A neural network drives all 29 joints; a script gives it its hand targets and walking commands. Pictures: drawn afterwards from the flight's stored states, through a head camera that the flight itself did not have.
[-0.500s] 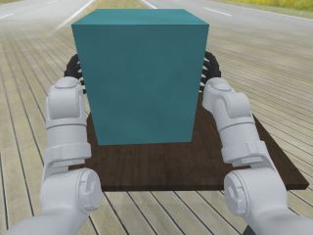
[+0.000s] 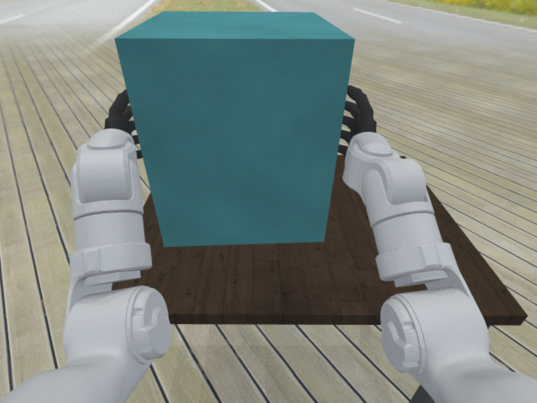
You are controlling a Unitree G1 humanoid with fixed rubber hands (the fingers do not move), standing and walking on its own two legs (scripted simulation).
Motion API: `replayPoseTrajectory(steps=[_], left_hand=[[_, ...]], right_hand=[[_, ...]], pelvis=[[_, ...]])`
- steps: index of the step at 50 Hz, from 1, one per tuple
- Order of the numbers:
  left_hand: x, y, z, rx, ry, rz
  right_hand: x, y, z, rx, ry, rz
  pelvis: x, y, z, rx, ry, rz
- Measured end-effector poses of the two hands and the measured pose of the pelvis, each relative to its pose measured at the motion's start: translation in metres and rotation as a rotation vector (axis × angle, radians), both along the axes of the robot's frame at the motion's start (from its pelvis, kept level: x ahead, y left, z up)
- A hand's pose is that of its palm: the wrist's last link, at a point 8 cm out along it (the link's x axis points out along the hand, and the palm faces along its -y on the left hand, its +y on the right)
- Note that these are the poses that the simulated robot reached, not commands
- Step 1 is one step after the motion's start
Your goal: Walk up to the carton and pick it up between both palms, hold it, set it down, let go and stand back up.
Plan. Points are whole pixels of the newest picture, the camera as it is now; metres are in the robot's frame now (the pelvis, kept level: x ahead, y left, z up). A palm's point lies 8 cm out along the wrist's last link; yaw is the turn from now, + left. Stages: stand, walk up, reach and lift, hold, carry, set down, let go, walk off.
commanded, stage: hold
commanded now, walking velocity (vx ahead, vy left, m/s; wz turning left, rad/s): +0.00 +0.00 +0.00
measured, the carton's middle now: (242, 124) +0.44 +0.01 +0.29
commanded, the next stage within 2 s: none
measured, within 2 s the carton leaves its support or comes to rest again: neither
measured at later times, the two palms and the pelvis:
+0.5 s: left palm (119, 142) +0.37 +0.17 +0.29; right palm (359, 142) +0.36 -0.15 +0.29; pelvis +0.00 +0.00 +0.00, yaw +0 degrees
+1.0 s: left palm (112, 153) +0.38 +0.18 +0.27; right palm (345, 140) +0.37 -0.13 +0.29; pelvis +0.01 +0.00 +0.00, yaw -1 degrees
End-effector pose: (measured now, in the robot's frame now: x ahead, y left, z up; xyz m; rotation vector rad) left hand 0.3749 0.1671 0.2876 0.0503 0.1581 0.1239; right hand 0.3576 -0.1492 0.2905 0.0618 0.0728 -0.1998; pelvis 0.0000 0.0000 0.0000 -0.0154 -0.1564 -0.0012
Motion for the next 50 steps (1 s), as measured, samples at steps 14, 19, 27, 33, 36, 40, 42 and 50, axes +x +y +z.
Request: replayPoseTrajectory(steps=[14, 19, 27, 33, 36, 40, 42, 50], left_hand=[[-0.001, 0.001, 0.002, 0.001, -0.002, 0.001], [-0.001, 0.001, 0.002, 0.002, -0.002, 0.000], [0.000, 0.001, 0.001, 0.003, -0.002, -0.001], [0.001, 0.001, -0.002, -0.002, 0.011, -0.001], [0.003, 0.003, -0.008, -0.007, 0.033, 0.006], [0.002, 0.007, -0.013, -0.015, 0.027, 0.019], [0.002, 0.010, -0.013, -0.020, 0.017, 0.025], [0.003, 0.015, -0.016, -0.021, 0.016, 0.029]], right_hand=[[-0.001, 0.001, 0.001, 0.002, -0.004, -0.001], [-0.001, 0.001, 0.001, 0.002, -0.005, -0.001], [-0.001, 0.001, 0.000, 0.002, -0.006, -0.002], [0.001, 0.001, -0.001, -0.004, 0.005, -0.003], [0.005, 0.003, -0.004, -0.016, 0.025, 0.003], [0.010, 0.007, -0.003, -0.022, 0.017, 0.019], [0.011, 0.010, -0.001, -0.020, 0.006, 0.026], [0.013, 0.015, -0.003, -0.018, 0.006, 0.028]], pelvis=[[0.000, -0.001, 0.000, 0.001, -0.004, 0.001], [0.000, 0.000, 0.000, 0.001, -0.005, 0.000], [0.000, 0.000, 0.000, 0.000, -0.006, 0.000], [0.000, 0.001, 0.000, 0.002, -0.012, -0.011], [0.000, 0.001, 0.000, 0.002, -0.012, -0.024], [0.002, 0.000, 0.000, 0.000, -0.002, -0.026], [0.003, -0.001, 0.000, -0.001, 0.001, -0.024], [0.006, -0.002, 0.000, -0.004, 0.000, -0.010]])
